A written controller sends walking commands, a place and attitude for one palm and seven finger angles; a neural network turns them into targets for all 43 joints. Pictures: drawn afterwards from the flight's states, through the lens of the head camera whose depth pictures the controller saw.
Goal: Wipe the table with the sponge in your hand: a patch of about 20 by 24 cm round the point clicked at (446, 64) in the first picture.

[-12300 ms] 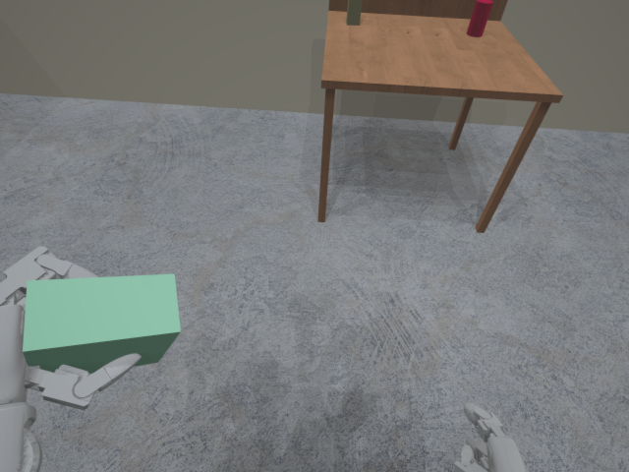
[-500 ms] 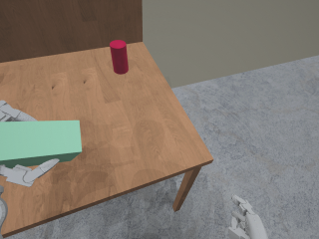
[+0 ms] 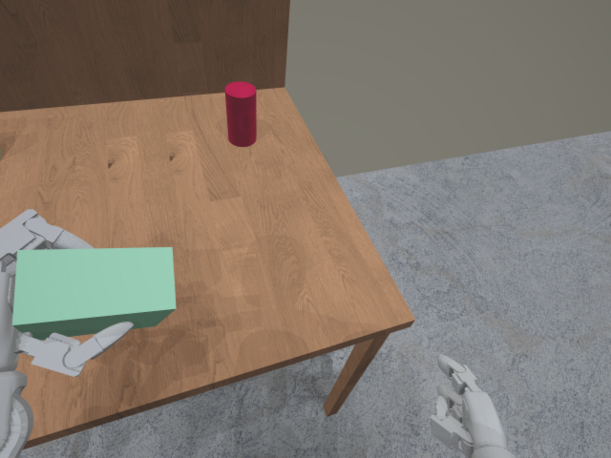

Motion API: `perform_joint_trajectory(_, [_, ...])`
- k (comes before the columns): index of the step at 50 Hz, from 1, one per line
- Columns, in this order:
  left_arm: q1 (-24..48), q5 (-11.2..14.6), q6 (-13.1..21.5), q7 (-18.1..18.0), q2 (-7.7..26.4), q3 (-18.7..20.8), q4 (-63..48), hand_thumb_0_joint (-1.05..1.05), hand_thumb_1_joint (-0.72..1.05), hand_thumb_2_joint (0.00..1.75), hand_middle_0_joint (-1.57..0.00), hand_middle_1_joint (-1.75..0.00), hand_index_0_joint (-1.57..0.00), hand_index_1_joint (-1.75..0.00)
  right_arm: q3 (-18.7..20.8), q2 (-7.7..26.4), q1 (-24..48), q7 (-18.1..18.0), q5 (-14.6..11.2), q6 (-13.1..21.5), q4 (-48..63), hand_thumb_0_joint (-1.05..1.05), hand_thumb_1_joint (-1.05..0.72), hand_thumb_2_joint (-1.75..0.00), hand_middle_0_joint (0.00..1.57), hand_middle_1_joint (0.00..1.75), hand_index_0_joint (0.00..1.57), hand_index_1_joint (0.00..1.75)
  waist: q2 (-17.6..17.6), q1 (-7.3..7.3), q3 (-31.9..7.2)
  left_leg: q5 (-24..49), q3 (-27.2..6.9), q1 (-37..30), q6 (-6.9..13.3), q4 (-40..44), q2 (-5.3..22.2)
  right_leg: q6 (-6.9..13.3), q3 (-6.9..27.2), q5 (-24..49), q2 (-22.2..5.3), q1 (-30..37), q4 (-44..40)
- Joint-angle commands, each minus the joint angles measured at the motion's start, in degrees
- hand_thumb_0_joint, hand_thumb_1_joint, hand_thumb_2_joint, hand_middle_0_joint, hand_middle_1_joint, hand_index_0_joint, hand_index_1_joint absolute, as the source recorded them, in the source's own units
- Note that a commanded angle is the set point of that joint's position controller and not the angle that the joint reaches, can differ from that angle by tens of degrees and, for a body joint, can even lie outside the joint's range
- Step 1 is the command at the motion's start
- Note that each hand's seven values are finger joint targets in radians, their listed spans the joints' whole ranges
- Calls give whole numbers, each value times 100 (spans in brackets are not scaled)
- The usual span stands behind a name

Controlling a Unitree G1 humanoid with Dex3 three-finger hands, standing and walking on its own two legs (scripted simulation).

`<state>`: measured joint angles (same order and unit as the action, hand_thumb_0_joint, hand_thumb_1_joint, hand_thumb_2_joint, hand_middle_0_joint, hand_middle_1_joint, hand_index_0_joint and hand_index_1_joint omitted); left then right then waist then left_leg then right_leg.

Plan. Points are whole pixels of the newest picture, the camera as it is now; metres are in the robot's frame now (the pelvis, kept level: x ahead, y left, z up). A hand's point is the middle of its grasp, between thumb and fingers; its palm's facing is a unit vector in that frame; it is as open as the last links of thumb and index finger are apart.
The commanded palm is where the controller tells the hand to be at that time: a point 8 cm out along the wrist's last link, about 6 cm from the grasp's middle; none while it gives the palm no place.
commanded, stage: look again from close up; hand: left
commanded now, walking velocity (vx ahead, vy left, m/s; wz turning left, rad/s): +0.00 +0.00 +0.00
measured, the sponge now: (121, 294) +0.24 +0.21 +0.14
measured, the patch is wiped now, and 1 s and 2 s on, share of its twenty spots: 0.00 0.00 0.00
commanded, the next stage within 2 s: shuffle to correct the standing spot in 0.40 s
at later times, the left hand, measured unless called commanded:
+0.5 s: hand (64, 301) +0.21 +0.25 +0.16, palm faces +0.38 -0.87 -0.33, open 9.9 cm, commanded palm +0.15 +0.28 +0.18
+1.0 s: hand (125, 292) +0.23 +0.20 +0.16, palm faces +0.35 -0.87 -0.34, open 9.9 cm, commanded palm +0.16 +0.24 +0.18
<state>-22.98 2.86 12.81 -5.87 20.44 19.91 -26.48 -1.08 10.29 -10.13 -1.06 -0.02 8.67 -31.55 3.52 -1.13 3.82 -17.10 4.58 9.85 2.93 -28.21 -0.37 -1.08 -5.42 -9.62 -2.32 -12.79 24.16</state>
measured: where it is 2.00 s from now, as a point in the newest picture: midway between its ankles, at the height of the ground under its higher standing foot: outside the picture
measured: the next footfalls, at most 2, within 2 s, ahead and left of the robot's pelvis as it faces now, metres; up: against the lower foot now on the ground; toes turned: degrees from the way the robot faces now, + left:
none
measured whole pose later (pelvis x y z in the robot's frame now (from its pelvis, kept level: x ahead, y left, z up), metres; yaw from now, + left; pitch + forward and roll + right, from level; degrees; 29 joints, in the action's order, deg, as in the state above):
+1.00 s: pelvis +0.00 -0.04 +0.00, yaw +0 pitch -1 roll -1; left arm -24.1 4.1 10.2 -5.1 21.7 21.3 -30.1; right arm -0.2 9.9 -11.2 -0.4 -0.2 6.3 -31.5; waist 2.7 -0.7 4.4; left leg -18.3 3.3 11.4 -0.5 -30.8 3.5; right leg 2.5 -6.7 -11.1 1.3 -14.0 26.0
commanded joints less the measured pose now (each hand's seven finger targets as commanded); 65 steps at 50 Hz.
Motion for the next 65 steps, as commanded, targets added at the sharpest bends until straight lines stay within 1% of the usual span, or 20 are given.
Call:
perform_joint_trajectory(1, [362, 70, 403, -143, 908, 617, -1445, 0, 10, 130, -120, -160, -120, -160, 292, 790, 304, -98, -31, 270, 803, 0, -90, -90, 20, 30, 20, 30, -850, 14, -961, 1440, -660, 580, -369, 757, 548, 211, 445, 1241, -178, 1125, 38])
perform_joint_trajectory(7, [485, 23, 362, -150, 859, 513, -1342, 0, 10, 130, -120, -160, -120, -160, 311, 840, 260, -106, -36, 286, 766, 0, -90, -90, 20, 30, 20, 30, -805, 8, -728, 914, -748, 795, -346, 970, 588, 180, 463, 831, -148, 1097, -27])
perform_joint_trajectory(15, [497, -33, 361, -181, 962, 618, -1415, 0, 10, 130, -120, -160, -120, -160, 333, 831, 330, -116, -54, 319, 703, 0, -90, -90, 20, 30, 20, 30, -786, 4, -802, 632, -693, 733, -315, 967, 552, 176, 512, 704, -148, 1110, -105])
perform_joint_trajectory(16, [449, -17, 361, -161, 816, 506, -1292, 0, 10, 130, -120, -160, -120, -160, 304, 832, 266, -110, -19, 296, 698, 0, -90, -90, 20, 30, 20, 30, -661, 7, -756, 610, -725, 823, -308, 1004, 542, 178, 468, 628, -143, 1132, -138])
perform_joint_trajectory(20, [433, -37, 378, -174, 985, 655, -1493, 0, 10, 130, -120, -160, -120, -160, 343, 835, 326, -103, -53, 335, 704, 0, -90, -90, 20, 30, 20, 30, -828, 10, -806, 750, -706, 725, -344, 958, 524, 190, 487, 766, -124, 1129, -88])
perform_joint_trajectory(24, [354, -27, 398, -153, 943, 644, -1499, 0, 10, 130, -120, -160, -120, -160, 365, 854, 226, -91, -32, 326, 708, 0, -90, -90, 20, 30, 20, 30, -743, 7, -885, 1003, -719, 711, -370, 914, 544, 204, 474, 983, -133, 1222, -43])
perform_joint_trajectory(30, [391, 17, 325, -106, 946, 675, -1322, 0, 10, 130, -120, -160, -120, -160, 358, 809, 330, -82, -65, 235, 691, 0, -90, -90, 20, 30, 20, 30, -794, 35, -731, 1215, -719, 579, -514, 1058, 685, 166, 365, 754, 18, 971, 2])
perform_joint_trajectory(33, [593, 39, 295, -71, 875, 552, -1332, 0, 10, 130, -120, -160, -120, -160, 385, 822, 298, -58, -56, 183, 740, 0, -90, -90, 20, 30, 20, 30, -801, 27, -695, 995, -798, 707, -415, 1094, 846, 169, 363, 542, 10, 966, 93])
perform_joint_trajectory(35, [568, 44, 263, -80, 946, 622, -1430, 0, 10, 130, -120, -160, -120, -160, 379, 804, 393, -37, -76, 167, 760, 0, -90, -90, 20, 30, 20, 30, -889, 30, -739, 964, -721, 591, -386, 1029, 841, 176, 349, 549, 46, 871, 91])
perform_joint_trajectory(36, [602, 63, 257, -66, 802, 476, -1427, 0, 10, 130, -120, -160, -120, -160, 373, 807, 338, -30, -51, 145, 756, 0, -90, -90, 20, 30, 20, 30, -896, 50, -734, 857, -791, 672, -356, 1044, 854, 192, 325, 453, 55, 898, 101])
perform_joint_trajectory(40, [547, 83, 210, -91, 1008, 648, -1698, 0, 10, 130, -120, -160, -120, -160, 406, 811, 423, 6, -84, 151, 806, 0, -90, -90, 20, 30, 20, 30, -1079, 45, -831, 993, -707, 479, -299, 833, 877, 226, 331, 553, 62, 750, 143])
perform_joint_trajectory(41, [542, 97, 207, -80, 898, 553, -1679, 0, 10, 130, -120, -160, -120, -160, 400, 806, 363, 7, -49, 130, 798, 0, -90, -90, 20, 30, 20, 30, -1083, 62, -812, 979, -785, 579, -279, 833, 890, 239, 309, 509, 79, 783, 147])
perform_joint_trajectory(44, [423, 129, 172, -59, 979, 671, -1676, 0, 10, 130, -120, -160, -120, -160, 462, 832, 293, 8, -55, 117, 839, 0, -90, -90, 20, 30, 20, 30, -907, 61, -911, 1200, -727, 454, -237, 543, 915, 303, 402, 788, 0, 764, 120])
perform_joint_trajectory(47, [297, 170, 106, -56, 1015, 733, -1591, 0, 10, 130, -120, -160, -120, -160, 469, 842, 292, -19, -60, 77, 840, 0, -90, -90, 20, 30, 20, 30, -791, 90, -847, 869, -707, 564, -180, 445, 903, 337, 472, 664, -25, 716, 54])
perform_joint_trajectory(49, [215, 202, 73, -49, 1074, 800, -1577, 0, 10, 130, -120, -160, -120, -160, 484, 845, 256, -41, -67, 57, 850, 0, -90, -90, 20, 30, 20, 30, -560, 99, -927, 622, -586, 533, -169, 179, 778, 419, 665, 652, -155, 668, -45])
perform_joint_trajectory(51, [20, 239, 44, -79, 915, 643, -1583, 0, 10, 130, -120, -160, -120, -160, 417, 823, 306, -55, -73, 58, 827, 0, -90, -90, 20, 30, 20, 30, -610, 122, -923, 407, -455, 478, -185, 91, 529, 474, 885, 503, -309, 545, -243])
perform_joint_trajectory(54, [-78, 197, 42, -163, 1037, 735, -1656, 0, 10, 130, -120, -160, -120, -160, 392, 818, 296, -82, -79, 83, 758, 0, -90, -90, 20, 30, 20, 30, -438, 120, -1026, 499, -374, 323, -212, -197, 263, 515, 1280, 505, -649, 507, -642])
perform_joint_trajectory(59, [-295, 177, 39, -257, 1143, 866, -1648, 0, 10, 130, -120, -160, -120, -160, 383, 840, 360, -149, -98, 67, 713, 0, -90, -90, 20, 30, 20, 30, -124, 103, -1090, 824, -444, 293, -214, -115, 241, 427, 1156, 975, -791, 720, -681])
perform_joint_trajectory(64, [-367, 154, 54, -296, 1075, 795, -1603, 0, 10, 130, -120, -160, -120, -160, 412, 879, 385, -190, -112, 43, 687, 0, -90, -90, 20, 30, 20, 30, -279, 96, -1215, 1461, -553, 152, -233, 188, 423, 363, 833, 1604, -633, 958, -291])
perform_joint_trajectory(65, [-409, 153, 45, -302, 1066, 756, -1610, 0, 10, 130, -120, -160, -120, -160, 405, 886, 471, -199, -135, 47, 648, 0, -90, -90, 20, 30, 20, 30, -446, 105, -1179, 1552, -583, 89, -221, 284, 489, 322, 768, 1557, -563, 906, -235])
